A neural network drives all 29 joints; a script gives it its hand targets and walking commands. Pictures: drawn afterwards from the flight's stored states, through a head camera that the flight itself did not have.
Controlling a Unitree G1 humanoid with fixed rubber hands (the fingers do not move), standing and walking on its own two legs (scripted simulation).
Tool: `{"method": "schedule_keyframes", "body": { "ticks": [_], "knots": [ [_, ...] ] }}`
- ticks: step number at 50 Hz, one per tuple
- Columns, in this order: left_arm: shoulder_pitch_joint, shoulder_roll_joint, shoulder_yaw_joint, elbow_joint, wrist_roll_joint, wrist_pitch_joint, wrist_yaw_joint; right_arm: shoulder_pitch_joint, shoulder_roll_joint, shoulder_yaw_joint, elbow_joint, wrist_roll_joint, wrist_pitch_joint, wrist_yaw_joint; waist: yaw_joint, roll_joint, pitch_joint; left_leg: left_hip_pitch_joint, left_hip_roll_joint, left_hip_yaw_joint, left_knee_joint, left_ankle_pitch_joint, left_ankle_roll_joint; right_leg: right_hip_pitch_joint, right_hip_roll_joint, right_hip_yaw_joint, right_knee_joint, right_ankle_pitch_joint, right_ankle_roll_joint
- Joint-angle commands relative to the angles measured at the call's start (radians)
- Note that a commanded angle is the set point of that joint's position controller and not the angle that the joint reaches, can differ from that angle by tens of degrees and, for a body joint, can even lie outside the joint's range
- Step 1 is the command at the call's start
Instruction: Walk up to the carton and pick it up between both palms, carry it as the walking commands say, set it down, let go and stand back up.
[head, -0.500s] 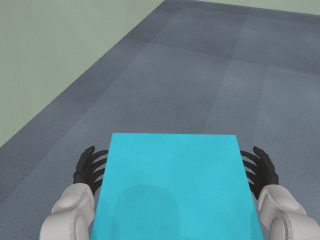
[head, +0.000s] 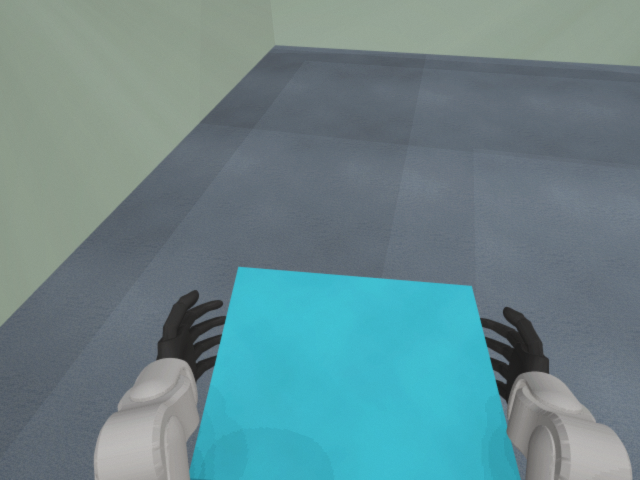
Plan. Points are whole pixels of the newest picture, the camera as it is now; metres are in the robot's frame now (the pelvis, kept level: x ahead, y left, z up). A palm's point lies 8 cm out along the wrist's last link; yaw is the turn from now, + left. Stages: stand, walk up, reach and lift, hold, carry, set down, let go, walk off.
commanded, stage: carry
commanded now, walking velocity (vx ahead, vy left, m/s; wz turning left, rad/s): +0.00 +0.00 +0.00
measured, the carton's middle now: (343, 404) +0.24 +0.00 +0.00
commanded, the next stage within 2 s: hold in 1.58 s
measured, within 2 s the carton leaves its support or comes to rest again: neither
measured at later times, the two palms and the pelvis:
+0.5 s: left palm (161, 382) +0.22 +0.19 +0.10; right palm (511, 377) +0.23 -0.17 +0.09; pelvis -0.02 +0.00 +0.00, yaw +1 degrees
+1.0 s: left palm (193, 376) +0.25 +0.18 +0.04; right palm (489, 357) +0.27 -0.17 +0.05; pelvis -0.01 +0.00 +0.00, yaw +1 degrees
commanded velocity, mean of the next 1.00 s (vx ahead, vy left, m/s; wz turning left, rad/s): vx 0.00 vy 0.00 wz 0.00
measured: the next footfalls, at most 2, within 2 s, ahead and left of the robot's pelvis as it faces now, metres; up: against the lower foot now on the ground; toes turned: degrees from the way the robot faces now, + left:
none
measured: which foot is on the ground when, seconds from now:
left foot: down 0.00-1.00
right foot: down 0.00-1.00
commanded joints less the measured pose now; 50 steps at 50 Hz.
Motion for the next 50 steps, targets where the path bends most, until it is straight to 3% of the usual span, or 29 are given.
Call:
{"method": "schedule_keyframes", "body": {
  "ticks": [1, 4, 8, 25, 32, 37, 40, 44, 47, 50],
  "knots": [
    [-0.360, -0.696, -0.719, -0.042, -0.318, 0.037, -0.128, -0.506, 0.705, 0.799, -0.153, 0.372, -0.018, 0.192, 0.009, -0.082, -0.143, 0.116, 0.100, -0.131, -0.073, 0.140, -0.039, 0.013, -0.171, 0.129, -0.108, 0.190, 0.007],
    [-0.365, -0.690, -0.722, -0.041, -0.317, 0.043, -0.125, -0.491, 0.707, 0.779, -0.129, 0.369, -0.014, 0.194, 0.015, -0.030, -0.152, 0.124, 0.115, -0.161, -0.117, 0.111, -0.020, 0.008, -0.144, 0.119, -0.095, 0.091, 0.014],
    [-0.393, -0.696, -0.738, -0.039, -0.329, 0.047, -0.127, -0.482, 0.708, 0.753, -0.094, 0.354, -0.017, 0.195, 0.015, -0.003, -0.145, 0.125, 0.116, -0.168, -0.148, 0.064, -0.013, -0.005, -0.139, 0.121, -0.107, 0.058, 0.011],
    [-0.427, -0.702, -0.701, 0.058, -0.314, 0.009, -0.139, -0.515, 0.700, 0.696, 0.003, 0.317, -0.060, 0.202, 0.017, -0.015, -0.164, 0.141, 0.109, -0.175, -0.159, 0.094, 0.001, 0.015, -0.136, 0.102, -0.120, 0.096, 0.013],
    [-0.465, -0.680, -0.627, 0.205, -0.253, -0.094, -0.154, -0.551, 0.666, 0.619, 0.162, 0.260, -0.163, 0.222, 0.019, -0.017, -0.177, 0.149, 0.102, -0.167, -0.141, 0.118, 0.001, 0.010, -0.139, 0.099, -0.118, 0.124, 0.009],
    [-0.513, -0.647, -0.551, 0.369, -0.186, -0.222, -0.173, -0.603, 0.616, 0.532, 0.335, 0.190, -0.293, 0.239, 0.016, -0.019, -0.197, 0.167, 0.098, -0.161, -0.123, 0.130, 0.001, 0.005, -0.142, 0.092, -0.116, 0.149, 0.010],
    [-0.536, -0.653, -0.542, 0.409, -0.167, -0.290, -0.182, -0.626, 0.620, 0.518, 0.383, 0.170, -0.359, 0.250, 0.014, -0.023, -0.210, 0.182, 0.096, -0.160, -0.116, 0.136, 0.004, 0.008, -0.142, 0.088, -0.117, 0.161, 0.015],
    [-0.540, -0.636, -0.547, 0.389, -0.171, -0.353, -0.180, -0.601, 0.620, 0.518, 0.399, 0.172, -0.417, 0.252, 0.012, -0.029, -0.227, 0.201, 0.095, -0.156, -0.105, 0.154, 0.008, 0.025, -0.142, 0.085, -0.113, 0.194, 0.018],
    [-0.543, -0.600, -0.531, 0.416, -0.164, -0.393, -0.181, -0.547, 0.605, 0.492, 0.476, 0.152, -0.449, 0.256, 0.011, -0.034, -0.231, 0.205, 0.094, -0.153, -0.100, 0.169, 0.012, 0.045, -0.141, 0.081, -0.109, 0.215, 0.016],
    [-0.569, -0.619, -0.566, 0.348, -0.195, -0.408, -0.176, -0.540, 0.631, 0.517, 0.424, 0.175, -0.461, 0.253, 0.011, -0.024, -0.227, 0.208, 0.092, -0.148, -0.098, 0.186, 0.014, 0.052, -0.143, 0.083, -0.107, 0.241, 0.013]
  ]
}}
